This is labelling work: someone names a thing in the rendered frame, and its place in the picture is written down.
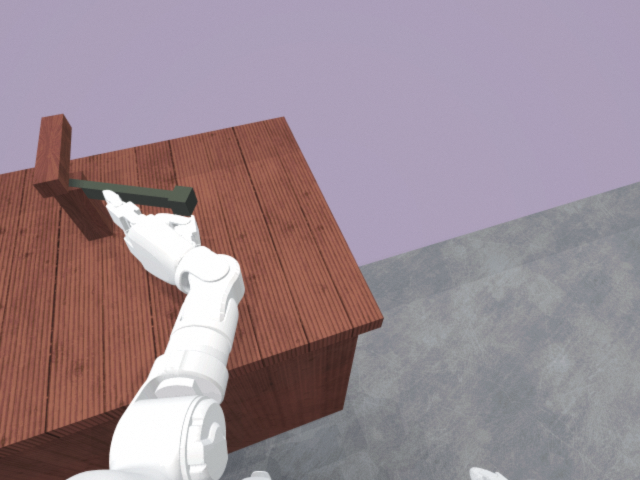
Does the counter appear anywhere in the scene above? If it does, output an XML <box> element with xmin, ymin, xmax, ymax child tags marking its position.
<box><xmin>0</xmin><ymin>114</ymin><xmax>384</xmax><ymax>480</ymax></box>

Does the robot left hand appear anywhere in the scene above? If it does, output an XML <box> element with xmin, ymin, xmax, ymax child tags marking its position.
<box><xmin>102</xmin><ymin>190</ymin><xmax>201</xmax><ymax>285</ymax></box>

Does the left robot forearm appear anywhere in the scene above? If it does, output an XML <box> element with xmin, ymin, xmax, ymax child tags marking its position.
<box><xmin>109</xmin><ymin>246</ymin><xmax>245</xmax><ymax>470</ymax></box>

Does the left robot shin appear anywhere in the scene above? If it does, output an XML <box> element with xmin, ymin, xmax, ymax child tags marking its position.
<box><xmin>251</xmin><ymin>471</ymin><xmax>271</xmax><ymax>479</ymax></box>

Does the left robot upper arm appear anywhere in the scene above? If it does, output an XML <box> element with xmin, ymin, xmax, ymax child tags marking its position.
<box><xmin>66</xmin><ymin>395</ymin><xmax>228</xmax><ymax>480</ymax></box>

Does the tap lever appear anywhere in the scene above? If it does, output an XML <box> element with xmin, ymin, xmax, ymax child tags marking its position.
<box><xmin>69</xmin><ymin>179</ymin><xmax>198</xmax><ymax>217</ymax></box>

